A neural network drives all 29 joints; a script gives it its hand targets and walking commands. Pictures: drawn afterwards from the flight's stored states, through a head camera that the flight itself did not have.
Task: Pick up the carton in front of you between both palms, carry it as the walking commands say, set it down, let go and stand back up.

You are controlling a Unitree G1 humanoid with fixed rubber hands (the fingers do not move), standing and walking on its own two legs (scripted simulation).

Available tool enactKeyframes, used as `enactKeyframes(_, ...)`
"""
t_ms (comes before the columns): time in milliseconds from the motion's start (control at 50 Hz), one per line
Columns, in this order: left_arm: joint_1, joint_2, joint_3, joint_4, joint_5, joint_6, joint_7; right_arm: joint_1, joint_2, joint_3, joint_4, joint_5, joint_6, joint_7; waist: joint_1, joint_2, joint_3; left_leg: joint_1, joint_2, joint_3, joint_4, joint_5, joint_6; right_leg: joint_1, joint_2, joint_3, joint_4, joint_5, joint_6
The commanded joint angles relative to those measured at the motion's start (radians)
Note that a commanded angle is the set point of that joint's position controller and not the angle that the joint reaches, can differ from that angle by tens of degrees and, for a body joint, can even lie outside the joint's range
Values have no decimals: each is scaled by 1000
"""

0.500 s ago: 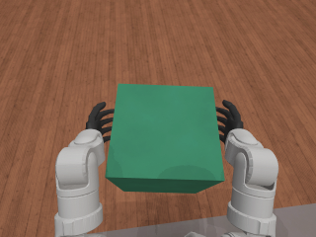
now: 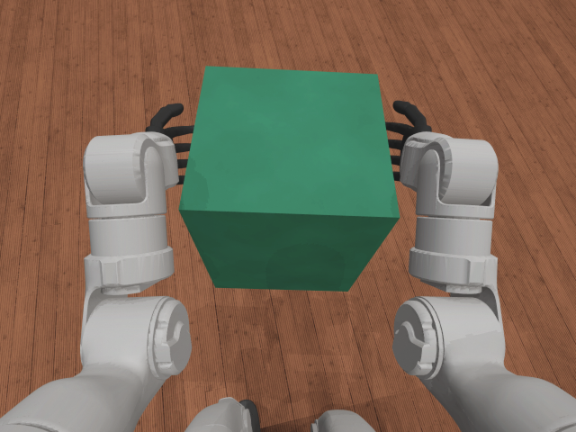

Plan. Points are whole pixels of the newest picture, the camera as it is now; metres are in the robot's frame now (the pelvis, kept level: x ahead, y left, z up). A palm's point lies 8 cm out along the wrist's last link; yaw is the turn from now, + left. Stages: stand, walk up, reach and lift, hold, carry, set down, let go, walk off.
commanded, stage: carry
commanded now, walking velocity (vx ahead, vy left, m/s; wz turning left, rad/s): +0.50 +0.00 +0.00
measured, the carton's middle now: (286, 194) +0.40 -0.01 +0.06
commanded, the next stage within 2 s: none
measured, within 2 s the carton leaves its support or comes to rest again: neither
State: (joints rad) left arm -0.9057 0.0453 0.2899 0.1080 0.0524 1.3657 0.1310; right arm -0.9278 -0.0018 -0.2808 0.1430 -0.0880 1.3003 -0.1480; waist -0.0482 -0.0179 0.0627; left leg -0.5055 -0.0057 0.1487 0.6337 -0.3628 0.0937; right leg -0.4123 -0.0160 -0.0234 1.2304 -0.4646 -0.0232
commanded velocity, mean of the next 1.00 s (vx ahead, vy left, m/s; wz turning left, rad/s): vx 0.50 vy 0.00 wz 0.00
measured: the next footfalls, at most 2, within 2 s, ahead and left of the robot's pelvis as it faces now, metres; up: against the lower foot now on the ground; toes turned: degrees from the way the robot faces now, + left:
right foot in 0.28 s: +0.37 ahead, -0.11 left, +0.03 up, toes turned -4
left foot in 0.64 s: +0.61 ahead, +0.08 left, +0.07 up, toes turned +5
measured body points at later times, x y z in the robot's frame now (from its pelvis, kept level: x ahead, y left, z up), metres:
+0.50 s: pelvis +0.33 -0.04 +0.05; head +0.42 -0.03 +0.49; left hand +0.71 +0.16 +0.18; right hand +0.76 -0.13 +0.19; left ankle +0.32 +0.08 -0.58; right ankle +0.33 -0.11 -0.69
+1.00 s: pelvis +0.66 -0.01 +0.09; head +0.70 -0.01 +0.53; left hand +1.07 +0.11 +0.25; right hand +1.05 -0.20 +0.25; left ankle +0.57 +0.08 -0.65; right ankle +0.79 -0.11 -0.61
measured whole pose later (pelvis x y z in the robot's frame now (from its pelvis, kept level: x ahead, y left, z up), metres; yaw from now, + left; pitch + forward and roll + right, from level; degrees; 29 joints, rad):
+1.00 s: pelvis +0.66 -0.01 +0.09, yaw +0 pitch +5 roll -1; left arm -0.89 -0.01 0.32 0.03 0.11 1.36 0.11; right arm -0.90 -0.02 -0.27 0.09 -0.03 1.31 -0.16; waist -0.09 0.03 0.00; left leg -0.17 0.01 0.08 0.45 -0.51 0.05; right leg -0.67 0.00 -0.09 0.73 -0.32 -0.04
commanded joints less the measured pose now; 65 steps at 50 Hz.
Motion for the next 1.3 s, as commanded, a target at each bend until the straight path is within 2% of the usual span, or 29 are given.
enactKeyframes(0,-786,-1102,-556,-175,-384,-51,-190,-753,1134,576,-203,504,16,247,-40,83,-622,842,299,-462,-151,568,136,-433,-21,55,132,57,-27)
enactKeyframes(100,-646,-1018,-600,-318,-292,-80,-147,-688,1088,662,-404,511,0,231,-45,134,-629,891,275,-343,-170,590,130,-489,-15,-13,-61,35,-15)
enactKeyframes(180,-600,-937,-653,-331,-271,-82,-148,-641,1001,728,-416,509,2,243,-31,165,-568,714,190,-172,-192,629,85,-234,33,-109,-489,184,-2)
enactKeyframes(200,-592,-927,-665,-320,-274,-78,-153,-632,988,741,-394,510,5,249,-14,180,-566,658,178,-128,-170,719,66,-114,73,-165,-570,194,-10)
enactKeyframes(240,-594,-933,-686,-280,-298,-69,-170,-600,978,750,-330,511,13,261,82,149,-648,543,174,-32,67,933,9,263,129,-228,-689,313,-49)
enactKeyframes(260,-570,-937,-686,-253,-314,-66,-180,-607,967,746,-304,506,15,266,147,100,-705,386,143,-32,224,732,-23,501,54,-130,-681,290,-68)
enactKeyframes(280,-559,-924,-687,-218,-328,-70,-190,-597,996,740,-283,508,23,271,148,-202,-870,79,53,-85,504,304,-69,823,-261,434,-705,255,-233)
enactKeyframes(300,-566,-969,-693,-205,-348,-70,-200,-613,987,720,-264,494,27,274,170,-314,-811,-137,-84,-129,710,-168,-77,891,-311,662,-828,436,-317)
enactKeyframes(360,-633,-1070,-734,-276,-442,-62,-231,-564,1011,662,-226,421,19,254,177,-34,-630,-371,-7,-188,814,-114,-42,807,-267,407,-701,823,-244)
enactKeyframes(400,-753,-1123,-754,-332,-500,-69,-240,-556,999,621,-208,364,11,232,149,-31,-633,-349,13,-178,702,-66,-35,769,-243,344,-736,729,-184)
enactKeyframes(500,-808,-1105,-748,-356,-548,-61,-251,-530,922,597,-216,290,2,187,138,-77,-569,-298,19,-101,386,-73,-49,656,-235,227,-823,636,-210)
enactKeyframes(560,-758,-1068,-718,-252,-531,-44,-256,-514,890,593,-162,282,15,181,119,-138,-515,-64,-29,-1,119,13,-40,487,-185,87,-840,667,-159)
enactKeyframes(620,-717,-1061,-676,-127,-498,-30,-265,-515,910,587,-68,318,27,197,-13,-107,-612,448,-103,80,-55,107,9,292,-146,-61,-541,925,-75)
enactKeyframes(640,-731,-1054,-660,-99,-482,-26,-268,-511,927,581,-45,335,27,206,-75,-5,-689,686,35,-144,-91,-9,46,115,-108,-67,-341,688,-34)
enactKeyframes(660,-738,-1071,-632,-87,-468,-21,-271,-540,923,571,-26,349,19,213,-68,328,-734,841,318,-735,-218,12,216,-172,44,-33,-52,181,12)
enactKeyframes(680,-752,-1067,-621,-55,-445,-23,-266,-550,981,582,-8,378,23,225,-54,303,-662,831,337,-847,-274,192,259,-323,83,45,162,-40,5)
enactKeyframes(720,-734,-1074,-584,-41,-410,-33,-248,-668,1086,626,-78,476,26,254,-39,66,-584,768,305,-640,-161,504,211,-431,27,59,245,-1,-14)
enactKeyframes(740,-719,-1075,-558,-44,-388,-39,-235,-740,1130,646,-124,523,23,264,-32,30,-570,733,279,-562,-158,519,169,-435,7,62,193,31,-20)
enactKeyframes(780,-707,-1068,-530,-68,-347,-47,-207,-824,1178,660,-177,579,17,275,-13,64,-574,695,249,-477,-195,417,115,-399,-8,53,72,67,-27)
enactKeyframes(860,-672,-1008,-505,-102,-280,-56,-161,-842,1161,648,-220,610,19,276,-30,111,-556,690,252,-385,-239,411,147,-397,-2,-13,-161,48,-11)
enactKeyframes(940,-646,-967,-527,-87,-257,-44,-152,-765,1113,634,-159,570,28,273,-21,165,-520,558,211,-227,-252,445,98,-165,35,-106,-506,151,-14)
enactKeyframes(1000,-642,-983,-549,-30,-290,-34,-172,-708,1088,620,-83,542,36,274,78,111,-611,402,167,-70,43,759,19,320,125,-213,-693,247,-56)
enactKeyframes(1020,-613,-994,-554,-9,-308,-34,-182,-714,1069,609,-69,529,37,275,144,56,-689,241,144,-61,230,558,-23,569,8,-53,-685,175,-86)
enactKeyframes(1040,-620,-970,-546,5,-311,-44,-188,-710,1085,592,-62,519,43,279,137,-240,-777,-38,13,-79,520,164,-71,763,-296,542,-791,102,-234)
enactKeyframes(1060,-635,-1009,-552,3,-330,-46,-198,-738,1063,574,-55,496,41,278,141,-258,-698,-214,-68,-142,705,-159,-70,771,-313,690,-862,283,-304)
enactKeyframes(1100,-736,-1099,-598,-75,-419,-42,-221,-707,1075,552,-37,454,35,263,149,-41,-610,-337,-11,-187,839,-116,-43,695,-286,506,-753,574,-276)
enactKeyframes(1120,-800,-1141,-616,-124,-461,-44,-231,-698,1079,530,-40,436,33,253,143,3,-596,-351,13,-189,801,-88,-36,662,-268,433,-748,594,-239)
enactKeyframes(1160,-885,-1189,-646,-195,-529,-48,-242,-689,1061,505,-74,402,28,228,117,-35,-604,-318,30,-183,704,-50,-35,626,-240,362,-786,485,-187)
enactKeyframes(1280,-872,-1153,-643,-215,-551,-37,-249,-645,968,515,-119,323,28,174,127,-77,-560,-301,40,-93,371,-52,-54,587,-229,219,-853,499,-213)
